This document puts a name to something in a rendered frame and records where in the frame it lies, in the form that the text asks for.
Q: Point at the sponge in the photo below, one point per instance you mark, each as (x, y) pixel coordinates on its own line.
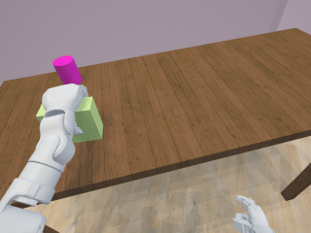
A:
(87, 118)

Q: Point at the robot right hand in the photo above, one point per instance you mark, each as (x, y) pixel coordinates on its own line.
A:
(245, 223)

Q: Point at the table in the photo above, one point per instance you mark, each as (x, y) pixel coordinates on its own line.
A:
(170, 110)

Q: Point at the left robot forearm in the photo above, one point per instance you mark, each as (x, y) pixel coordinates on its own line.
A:
(40, 175)

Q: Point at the robot left hand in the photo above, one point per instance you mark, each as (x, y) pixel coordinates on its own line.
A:
(67, 96)

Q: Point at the left robot upper arm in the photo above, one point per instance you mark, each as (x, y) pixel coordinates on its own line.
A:
(18, 220)

